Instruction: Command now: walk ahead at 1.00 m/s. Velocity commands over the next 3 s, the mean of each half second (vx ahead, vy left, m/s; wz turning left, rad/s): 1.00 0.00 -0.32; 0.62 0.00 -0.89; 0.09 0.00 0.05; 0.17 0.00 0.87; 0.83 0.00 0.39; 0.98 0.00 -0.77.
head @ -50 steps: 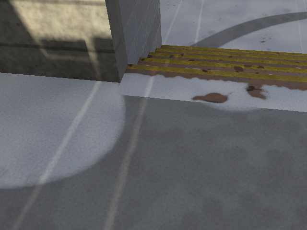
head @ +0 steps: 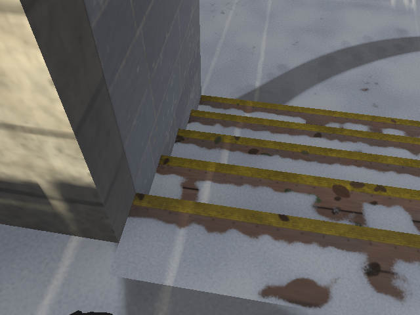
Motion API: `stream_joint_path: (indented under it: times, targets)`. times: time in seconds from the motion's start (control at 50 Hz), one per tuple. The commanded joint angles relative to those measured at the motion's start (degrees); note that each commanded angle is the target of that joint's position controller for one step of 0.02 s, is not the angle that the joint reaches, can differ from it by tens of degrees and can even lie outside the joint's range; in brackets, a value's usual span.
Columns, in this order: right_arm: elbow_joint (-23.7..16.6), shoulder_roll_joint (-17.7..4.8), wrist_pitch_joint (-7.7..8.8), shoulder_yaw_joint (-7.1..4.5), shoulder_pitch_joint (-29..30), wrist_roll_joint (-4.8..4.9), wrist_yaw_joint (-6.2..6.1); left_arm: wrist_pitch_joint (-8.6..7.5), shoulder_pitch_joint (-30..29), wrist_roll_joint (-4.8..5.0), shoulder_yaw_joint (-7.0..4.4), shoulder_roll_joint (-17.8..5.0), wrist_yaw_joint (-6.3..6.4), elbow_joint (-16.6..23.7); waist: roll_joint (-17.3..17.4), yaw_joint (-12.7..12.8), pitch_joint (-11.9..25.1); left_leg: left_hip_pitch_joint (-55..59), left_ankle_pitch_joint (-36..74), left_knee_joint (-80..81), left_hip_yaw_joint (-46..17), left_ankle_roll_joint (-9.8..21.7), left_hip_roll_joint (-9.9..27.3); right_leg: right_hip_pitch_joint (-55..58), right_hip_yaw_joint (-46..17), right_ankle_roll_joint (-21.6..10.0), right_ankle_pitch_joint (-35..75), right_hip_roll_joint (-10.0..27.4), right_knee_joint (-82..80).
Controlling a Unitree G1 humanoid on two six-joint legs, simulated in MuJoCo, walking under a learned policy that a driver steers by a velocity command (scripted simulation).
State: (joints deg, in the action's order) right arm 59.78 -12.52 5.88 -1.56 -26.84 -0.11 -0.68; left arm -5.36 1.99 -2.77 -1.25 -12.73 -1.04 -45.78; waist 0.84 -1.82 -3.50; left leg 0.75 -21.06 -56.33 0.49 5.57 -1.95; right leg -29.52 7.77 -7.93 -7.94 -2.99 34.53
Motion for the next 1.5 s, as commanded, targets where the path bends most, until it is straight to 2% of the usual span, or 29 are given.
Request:
stream_joint_path:
  times: [0.02,0.18,0.28,0.36,0.42,0.48,0.58,0.74,0.76,0.78,0.8,0.82,0.86,0.92,0.94,0.98,1.02,1.04,1.06,1.12,1.18,1.2,1.22,1.24,1.3,1.34,1.38,1.44,1.5]
  targets:
    - [-8.15,-6.98,2.12,-1.06,6.67,1.45,0.01,-0.2,18.83,0.3,-4.15,-9.39,-0.33,-4.66,-3.23,7.68,12.18,-42.42,5.79,-29.19,-5.52,2.85,3.32,43.5,-41.56,-10.04,-19.28,21.6,-20.07]
    - [-16.47,-2.2,-1.36,1.29,21.67,-3.51,4.11,-2.52,20.49,2.43,-2.12,-5.89,-0.14,-8.94,-3.19,0.52,-4.29,-35.66,17.89,2.67,0.61,-1.9,9.81,13.65,-14.21,-4.95,4.95,9.04,-29.7]
    - [-19.6,-4.67,-0.41,1.33,30.7,-2.02,4.14,-2.97,24.19,3.13,-3.18,-11.7,-0.13,-9.53,-3.28,3.55,-5.75,-25.05,30.69,24.57,4.38,-2.2,5.28,18.8,-15.65,-5.31,21.15,10.99,-33.3]
    - [-16.04,-10.77,-0.28,-1.22,13.62,-2.12,0.59,-1.75,23.49,2.23,-4.01,-15.91,0.44,-9.6,-4.66,-5.32,8.26,-5.82,15.47,27.86,3.3,-0.26,0.77,27.59,-14.89,-2.38,44.54,9.7,-4.32]
    - [-13.71,-19.31,-0.17,-4.81,-3.1,-5.75,-0.74,-1.84,26.67,6.22,-1.08,-4.55,0.2,-3.44,18.16,-7.05,29.28,27.54,-25.85,41.73,-47.97,7.36,30.73,-11.96,-14.24,-0.04,-18.41,-2.07,47.78]
    - [-13.43,-8.63,0.02,-3.01,7.39,-3.97,-0.31,0.07,16.05,2.99,-1.76,-7.73,0.6,-0.56,0.84,-3.82,8.14,5.64,-3.18,42.97,-22.92,3.32,23.57,-14.6,-13.16,-0.39,-8.47,7.44,43.28]
    - [-10.34,-4.76,1.72,-1.33,11.13,-0.4,-0.19,4.88,8.87,0.97,-0.95,-1.47,-2.37,7.83,2.28,3.82,-3.53,-14.54,20.7,49.01,3.79,-1.93,17.69,-9.24,-11.74,1.35,0.03,12.32,27.48]
    - [-11.56,-9.52,3.86,-1.86,11.3,2.19,-0.15,5.43,27.3,-0.23,-5.38,-8.29,-1.67,1.31,3.32,12.5,8.05,-13.84,35.51,4.3,18.8,-8.38,16.07,20.68,0.65,-4.19,38.31,1.46,8.84]
    - [-15.2,-15.86,4.74,-1.68,13.65,-8.55,-0.04,1.27,38.82,-6.98,-4.85,-9.15,-1.65,-3.21,-5.0,15.79,-5.81,-34.78,9.8,-11.04,13.12,-9.67,11.32,35.04,-8.8,0.6,24.09,6.92,6.92]
    - [-18.12,-15.55,3.24,-2.68,21.5,-10.11,1.15,-1.19,52.73,-5.64,-6.32,-10.85,0.79,-9.52,-15.95,24.08,3.18,-36.94,-18.97,-41.11,7.25,-9.96,2.77,45.0,-7.99,0.46,17.89,0.35,2.41]
    - [-23.88,-5.12,3.89,-0.32,21.84,-8.72,1.96,-3.01,47.75,-5.73,-6.97,-17.21,1.17,-8.89,-15.74,16.97,2.61,-45.05,-17.49,-44.08,-0.77,-6.11,-1.08,43.12,-13.88,0.93,16.16,-0.37,-7.85]
    - [-30.62,-0.49,2.85,2.09,27.37,-5.31,2.85,-4.29,36.01,-0.97,-5.79,-15.35,0.54,-3.28,-7.87,12.86,-0.53,-58.15,-9.45,-27.21,-8.38,-5.25,-2.29,39.45,-42.23,-5.26,-8.14,11.64,-18.28]
    - [-25.06,-11.72,2.06,-0.71,17.12,-7.49,0.85,-2.71,29.64,0.82,-2.85,-5.65,2.64,0.62,0.66,9.08,-2.48,-51.29,-18.35,-25.38,-5.04,-12.28,0.09,26.81,-39.29,-9.25,-7.95,9.92,-15.04]
    - [-22.05,-6.8,1.12,0.83,-2.37,-7.92,-3.65,-4.23,15.74,0.62,4.57,7.93,1.31,5.93,-0.84,-4.02,-7.56,-14.77,5.13,-0.96,-18.28,-9.86,12.17,-32.11,-38.68,1.35,-11.38,4.37,-2.95]
    - [-18.22,-5.22,1.77,1.05,-11.69,-6.12,-2.66,-4.81,13.21,0.18,2.94,2.63,1.77,7.13,8.96,-8.06,-3.42,10.71,33.65,28.84,-6.84,-8.61,10.09,-43.95,-18.22,4.95,-16.06,-5.55,6.37]
    - [-16.88,-1.07,-0.04,0.99,-10.78,-6.01,3.31,-4.48,10.16,-3.21,-0.3,-10.51,-0.31,6.51,2.36,-14.16,0.72,33.23,45.29,27.66,2.65,-6.93,3.52,-47.4,-8.25,9.39,-23.11,-12.62,10.3]
    - [-11.34,-9.31,-1.26,-2.11,-32.63,-4.94,0.97,-5.45,8.79,-1.42,-1.61,-9.75,-0.97,12.56,10.76,-19.31,4.21,26.24,29.06,12.86,4.13,0.43,8.14,-40.21,-7.66,8.11,4.55,-4.97,10.01]
    - [-17.93,-18.59,-3.07,-4.79,-5.81,-5.95,1.64,-0.78,27.96,-2.89,-0.17,-0.96,-1.16,9.52,20.07,-1.49,-2.82,-12.65,34.3,33.54,-16.7,16.89,31.17,-25.01,-9.14,9.17,-15.11,1.41,32.13]
    - [-25.48,-13.75,-2.97,-2.47,20.56,-5.76,3.48,2.78,34.41,-2.25,2.33,4.37,-1.77,4.64,16.14,7.61,-8.58,-29.2,18.82,44.59,-22.79,18.14,38.68,-25.41,-19.38,11.94,-9.95,6.51,50.27]
    - [-24.53,-4.98,2.03,-0.23,22.8,-6.32,1.34,5.05,31.26,-5.0,3.04,3.38,-0.73,0.19,-10.45,7.87,-4.75,-39.33,-3.18,24.73,-15.51,11.75,24.89,-21.87,-16.3,10.4,38.02,6.82,34.18]
    - [-15.78,-4.27,3.72,1.34,-1.61,-5.19,-0.75,2.37,24.18,-5.78,0.37,-5.78,-1.94,-0.55,-3.39,-0.04,-3.74,-35.24,-13.86,8.61,-4.4,3.12,9.84,-9.19,-5.99,7.62,49.55,7.41,14.15]
    - [-14.02,-6.31,2.68,0.12,7.9,5.05,-1.0,2.18,12.41,3.75,-0.74,-3.05,-1.17,4.31,0.48,4.77,0.66,-34.6,-5.13,10.93,-7.35,1.81,11.14,4.6,-9.84,5.68,44.82,6.2,3.9]
    - [-14.47,-9.6,1.45,-0.93,6.77,4.44,-1.66,2.21,14.8,4.82,-0.22,-2.6,-0.75,2.82,1.93,4.59,3.18,-31.6,-0.64,6.51,-6.41,0.87,10.97,11.94,-9.5,5.18,43.18,6.02,-0.42]
    - [-13.29,-9.78,0.94,0.18,-1.64,-3.39,0.52,3.37,14.8,-3.24,0.23,-4.8,-2.64,1.77,-3.26,-0.67,-10.04,-33.45,-13.07,5.46,-5.98,-0.11,12.44,5.45,-5.67,6.51,42.38,6.89,-8.46]
    - [-12.34,-14.91,-0.78,-1.56,-0.09,-3.08,3.9,2.72,20.13,-0.45,-2.67,-7.04,-1.68,2.27,2.42,5.14,-0.8,-40.08,-8.57,-1.23,-3.79,0.16,4.58,33.85,-0.52,5.88,43.48,1.74,-11.13]
    - [-11.34,-9.52,-0.9,-0.54,1.53,-4.66,6.01,4.77,31.47,-2.23,-5.86,-13.54,-0.19,1.91,-3.73,12.84,2.49,-42.73,-7.44,-24.19,-6.24,-6.52,2.29,45.18,-8.16,-1.14,46.54,12.59,-11.89]
    - [-12.89,-3.6,-2.48,0.27,-11.41,-0.72,4.61,4.01,35.74,-1.79,-5.3,-14.7,-0.97,2.5,-17.39,8.42,29.22,-44.58,-28.17,-60.65,-8.76,-11.36,0.8,55.08,-26.88,-21.15,80.32,33.54,2.71]
    - [-18.99,-3.95,-2.19,0.99,-0.26,-2.55,0.98,0.27,18.68,-0.78,-2.62,-9.47,-2.15,5.85,-0.37,1.68,15.54,-50.79,-15.3,-52.55,-7.54,-10.58,5.37,24.0,-14.48,-13.75,44.02,31.36,-6.74]
    - [-19.13,-1.02,-5.19,1.93,-5.93,-4.09,0.62,-1.21,17.87,-2.71,-3.19,-8.62,1.29,3.86,-1.14,0.07,10.02,-44.23,-5.36,-48.0,-5.67,-13.99,8.1,9.23,-11.14,-13.28,27.81,33.85,-16.52]
